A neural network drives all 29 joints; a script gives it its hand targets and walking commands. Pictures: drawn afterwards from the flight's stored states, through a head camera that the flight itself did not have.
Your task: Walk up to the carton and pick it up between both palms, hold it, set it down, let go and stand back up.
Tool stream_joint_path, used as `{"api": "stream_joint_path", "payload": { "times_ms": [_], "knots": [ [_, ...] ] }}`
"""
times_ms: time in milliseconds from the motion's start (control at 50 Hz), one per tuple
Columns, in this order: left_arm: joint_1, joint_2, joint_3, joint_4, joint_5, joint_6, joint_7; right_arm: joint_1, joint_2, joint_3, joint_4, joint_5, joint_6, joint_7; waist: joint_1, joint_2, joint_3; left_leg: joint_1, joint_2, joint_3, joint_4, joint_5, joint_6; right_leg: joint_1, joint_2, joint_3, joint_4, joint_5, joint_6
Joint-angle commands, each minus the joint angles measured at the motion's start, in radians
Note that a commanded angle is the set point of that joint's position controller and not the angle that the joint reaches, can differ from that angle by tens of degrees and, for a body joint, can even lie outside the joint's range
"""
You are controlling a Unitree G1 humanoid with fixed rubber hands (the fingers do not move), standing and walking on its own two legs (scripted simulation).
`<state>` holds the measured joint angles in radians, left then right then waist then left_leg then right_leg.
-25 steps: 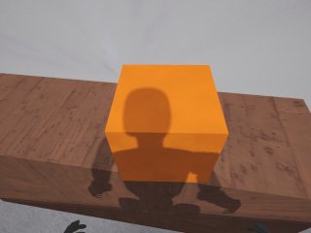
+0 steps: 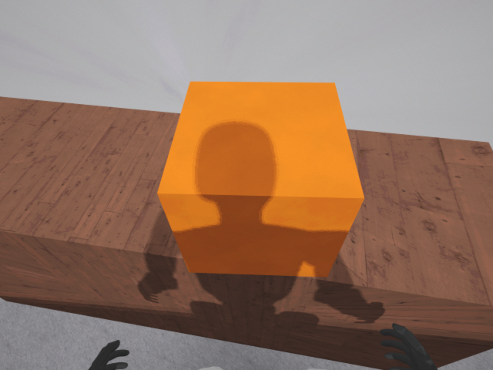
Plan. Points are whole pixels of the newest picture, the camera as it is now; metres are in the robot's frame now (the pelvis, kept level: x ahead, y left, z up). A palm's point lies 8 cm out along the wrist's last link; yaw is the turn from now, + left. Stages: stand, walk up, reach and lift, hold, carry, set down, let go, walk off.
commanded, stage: reach and lift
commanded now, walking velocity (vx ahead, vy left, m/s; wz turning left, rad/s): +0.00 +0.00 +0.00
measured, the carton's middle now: (259, 180) +0.44 +0.01 +0.04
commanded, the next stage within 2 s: none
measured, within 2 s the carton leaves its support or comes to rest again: neither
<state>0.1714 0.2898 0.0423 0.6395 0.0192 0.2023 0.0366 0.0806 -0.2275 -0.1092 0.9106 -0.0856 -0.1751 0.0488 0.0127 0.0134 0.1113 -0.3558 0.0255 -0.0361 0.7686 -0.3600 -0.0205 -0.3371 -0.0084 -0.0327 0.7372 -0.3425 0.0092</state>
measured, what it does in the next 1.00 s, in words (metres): shifts its weight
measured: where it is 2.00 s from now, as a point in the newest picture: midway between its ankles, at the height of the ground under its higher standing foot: outside the picture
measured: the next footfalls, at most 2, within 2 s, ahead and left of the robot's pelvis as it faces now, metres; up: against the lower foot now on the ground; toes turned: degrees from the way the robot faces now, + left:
none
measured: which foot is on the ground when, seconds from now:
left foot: down 0.00-1.00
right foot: down 0.00-1.00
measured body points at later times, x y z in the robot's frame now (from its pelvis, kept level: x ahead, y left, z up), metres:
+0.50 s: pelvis +0.03 -0.01 +0.03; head +0.03 +0.02 +0.48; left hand +0.20 +0.25 -0.05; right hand +0.19 -0.23 -0.03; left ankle +0.04 +0.13 -0.71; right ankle +0.03 -0.13 -0.71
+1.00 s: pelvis +0.06 +0.01 +0.03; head +0.02 +0.03 +0.48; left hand +0.22 +0.25 -0.01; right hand +0.21 -0.23 -0.01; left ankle +0.04 +0.13 -0.71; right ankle +0.03 -0.13 -0.71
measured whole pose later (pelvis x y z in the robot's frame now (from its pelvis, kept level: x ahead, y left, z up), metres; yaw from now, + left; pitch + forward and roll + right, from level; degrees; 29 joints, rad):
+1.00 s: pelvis +0.06 +0.01 +0.03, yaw -2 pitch -7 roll -1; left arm 0.35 0.26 -0.03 0.47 -0.16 -0.32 0.02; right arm 0.29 -0.21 -0.02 0.65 0.21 -0.46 0.05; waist 0.04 -0.01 0.04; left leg -0.02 0.03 0.02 0.44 -0.29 0.00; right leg 0.00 -0.01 0.01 0.37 -0.24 0.03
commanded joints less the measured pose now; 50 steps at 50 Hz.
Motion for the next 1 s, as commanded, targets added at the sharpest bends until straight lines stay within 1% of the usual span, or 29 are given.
{"api": "stream_joint_path", "payload": {
  "times_ms": [0,20,40,80,100,120,140,160,220,240,280,300,320,400,440,480,500,580,600,620,660,720,740,800,820,860,900,960,980],
  "knots": [
    [-0.088,0.139,0.063,-0.27,-0.033,0.015,0.001,-0.006,-0.154,-0.034,-0.129,0.022,-0.1,-0.025,-0.019,-0.057,-0.189,0.013,0.009,0.1,-0.236,0.107,0.002,0.213,0.024,-0.026,-0.168,0.133,-0.029],
    [-0.069,0.139,0.069,-0.298,-0.042,0.015,0.0,0.006,-0.147,-0.023,-0.157,0.038,-0.108,-0.032,-0.016,-0.075,-0.219,0.107,-0.008,0.107,-0.228,0.185,-0.004,0.19,0.024,-0.02,-0.199,0.193,-0.025],
    [-0.041,0.147,0.079,-0.314,-0.049,0.012,-0.002,0.017,-0.145,-0.005,-0.185,0.057,-0.113,-0.037,-0.003,-0.088,-0.235,0.168,-0.023,0.114,-0.23,0.232,-0.006,0.195,0.024,-0.008,-0.225,0.243,-0.019],
    [0.008,0.146,0.092,-0.299,-0.05,0.008,-0.007,0.04,-0.133,0.033,-0.202,0.087,-0.111,-0.043,0.013,-0.089,-0.215,0.201,-0.049,0.123,-0.266,0.286,0.0,0.242,0.024,0.007,-0.265,0.327,-0.005],
    [0.017,0.15,0.097,-0.277,-0.047,0.002,-0.011,0.036,-0.126,0.046,-0.22,0.088,-0.107,-0.045,0.018,-0.09,-0.194,0.195,-0.055,0.132,-0.289,0.252,0.004,0.244,0.02,0.014,-0.29,0.287,0.0],
    [0.011,0.15,0.106,-0.259,-0.042,0.0,-0.014,0.032,-0.112,0.053,-0.228,0.087,-0.099,-0.048,0.031,-0.07,-0.167,0.184,-0.062,0.138,-0.311,0.22,0.008,0.248,0.017,0.025,-0.31,0.245,0.001],
    [0.011,0.151,0.105,-0.242,-0.039,-0.002,-0.016,0.028,-0.099,0.058,-0.241,0.085,-0.09,-0.052,0.034,-0.061,-0.12,0.158,-0.064,0.139,-0.328,0.208,0.014,0.252,0.015,0.035,-0.324,0.22,0.001],
    [0.011,0.151,0.106,-0.224,-0.036,-0.002,-0.018,0.034,-0.085,0.067,-0.251,0.091,-0.08,-0.055,0.043,-0.048,-0.091,0.145,-0.066,0.145,-0.34,0.195,0.016,0.265,0.01,0.045,-0.34,0.189,0.002],
    [-0.036,0.156,0.109,-0.242,-0.028,-0.019,-0.024,0.034,-0.05,0.079,-0.301,0.097,-0.071,-0.058,0.05,-0.002,-0.048,0.146,-0.063,0.155,-0.375,0.195,0.017,0.267,0.002,0.058,-0.373,0.16,0.001],
    [-0.052,0.16,0.116,-0.255,-0.027,-0.034,-0.025,0.038,-0.038,0.079,-0.329,0.101,-0.075,-0.058,0.054,0.0,-0.049,0.154,-0.064,0.156,-0.38,0.197,0.017,0.262,-0.002,0.063,-0.383,0.155,0.003],
    [-0.075,0.159,0.111,-0.273,-0.031,-0.071,-0.021,0.051,-0.024,0.08,-0.338,0.109,-0.078,-0.056,0.049,0.025,-0.038,0.176,-0.062,0.153,-0.398,0.192,0.011,0.242,-0.004,0.063,-0.398,0.137,0.002],
    [-0.078,0.156,0.108,-0.277,-0.038,-0.089,-0.021,0.055,-0.018,0.082,-0.354,0.115,-0.083,-0.056,0.051,0.022,-0.041,0.191,-0.06,0.154,-0.4,0.192,0.011,0.231,-0.009,0.065,-0.408,0.122,0.002],
    [-0.083,0.152,0.102,-0.284,-0.045,-0.11,-0.021,0.061,-0.009,0.083,-0.36,0.122,-0.088,-0.055,0.043,0.027,-0.051,0.207,-0.059,0.151,-0.407,0.196,0.01,0.224,-0.009,0.063,-0.412,0.123,0.001],
    [-0.046,0.132,0.08,-0.298,-0.072,-0.191,-0.027,0.103,-0.016,0.071,-0.355,0.139,-0.12,-0.058,0.021,0.049,-0.085,0.263,-0.055,0.137,-0.411,0.262,-0.004,0.213,0.0,0.051,-0.422,0.168,-0.007],
    [-0.019,0.131,0.073,-0.295,-0.087,-0.228,-0.032,0.114,-0.021,0.063,-0.357,0.144,-0.137,-0.06,0.011,0.044,-0.097,0.285,-0.054,0.129,-0.41,0.29,-0.007,0.213,0.003,0.047,-0.427,0.183,-0.008],
    [0.007,0.128,0.062,-0.29,-0.1,-0.263,-0.036,0.126,-0.032,0.055,-0.341,0.154,-0.155,-0.06,0.009,0.05,-0.104,0.31,-0.052,0.12,-0.41,0.328,-0.02,0.206,0.014,0.035,-0.431,0.195,-0.014],
    [0.018,0.118,0.054,-0.282,-0.106,-0.28,-0.039,0.126,-0.038,0.048,-0.331,0.154,-0.165,-0.058,0.003,0.041,-0.098,0.324,-0.051,0.11,-0.411,0.342,-0.025,0.194,0.019,0.028,-0.438,0.194,-0.018],
    [0.061,0.11,0.03,-0.279,-0.128,-0.346,-0.041,0.126,-0.057,0.035,-0.332,0.169,-0.202,-0.052,0.005,0.032,-0.105,0.346,-0.045,0.089,-0.405,0.413,-0.04,0.199,0.037,0.018,-0.446,0.206,-0.029],
    [0.074,0.109,0.029,-0.28,-0.128,-0.361,-0.038,0.119,-0.065,0.032,-0.337,0.172,-0.211,-0.049,0.013,0.031,-0.107,0.351,-0.045,0.085,-0.403,0.437,-0.046,0.205,0.041,0.014,-0.445,0.217,-0.033],
    [0.08,0.111,0.023,-0.294,-0.134,-0.377,-0.036,0.123,-0.069,0.032,-0.344,0.181,-0.222,-0.046,0.013,0.029,-0.111,0.361,-0.043,0.083,-0.4,0.455,-0.05,0.208,0.045,0.011,-0.445,0.22,-0.034],
    [0.092,0.102,0.01,-0.292,-0.139,-0.408,-0.032,0.117,-0.075,0.033,-0.346,0.193,-0.239,-0.038,0.02,0.034,-0.102,0.358,-0.041,0.078,-0.397,0.479,-0.056,0.208,0.05,0.007,-0.449,0.222,-0.04],
    [0.105,0.099,-0.009,-0.293,-0.157,-0.459,-0.022,0.118,-0.087,0.034,-0.362,0.215,-0.267,-0.023,0.021,0.017,-0.103,0.362,-0.035,0.065,-0.398,0.486,-0.058,0.207,0.055,0.008,-0.448,0.217,-0.045],
    [0.109,0.096,-0.012,-0.282,-0.156,-0.474,-0.019,0.117,-0.088,0.035,-0.362,0.222,-0.273,-0.018,0.029,0.022,-0.093,0.358,-0.035,0.062,-0.396,0.495,-0.06,0.203,0.054,0.011,-0.447,0.222,-0.048],
    [0.13,0.097,-0.017,-0.276,-0.165,-0.51,-0.018,0.136,-0.1,0.043,-0.362,0.248,-0.292,-0.012,0.03,0.01,-0.079,0.348,-0.038,0.059,-0.387,0.512,-0.061,0.218,0.052,0.024,-0.446,0.253,-0.051],
    [0.128,0.091,-0.025,-0.277,-0.168,-0.522,-0.017,0.142,-0.105,0.044,-0.361,0.26,-0.299,-0.011,0.023,0.021,-0.08,0.355,-0.036,0.056,-0.385,0.529,-0.066,0.216,0.052,0.022,-0.444,0.266,-0.053],
    [0.147,0.088,-0.025,-0.282,-0.172,-0.541,-0.018,0.164,-0.112,0.049,-0.359,0.278,-0.312,-0.006,0.03,0.029,-0.065,0.356,-0.036,0.054,-0.383,0.536,-0.071,0.222,0.051,0.027,-0.446,0.268,-0.056],
    [0.145,0.088,-0.029,-0.294,-0.176,-0.56,-0.019,0.167,-0.113,0.057,-0.363,0.294,-0.322,-0.005,0.025,0.031,-0.064,0.363,-0.039,0.051,-0.38,0.545,-0.07,0.224,0.051,0.033,-0.448,0.278,-0.059],
    [0.142,0.087,-0.034,-0.31,-0.185,-0.588,-0.018,0.175,-0.12,0.052,-0.38,0.312,-0.332,-0.004,0.021,0.042,-0.041,0.337,-0.037,0.048,-0.383,0.518,-0.077,0.228,0.048,0.041,-0.449,0.262,-0.061],
    [0.146,0.087,-0.038,-0.307,-0.186,-0.595,-0.018,0.186,-0.116,0.056,-0.379,0.319,-0.333,-0.004,0.013,0.049,-0.035,0.336,-0.038,0.048,-0.386,0.505,-0.073,0.225,0.046,0.042,-0.448,0.254,-0.062]
  ]
}}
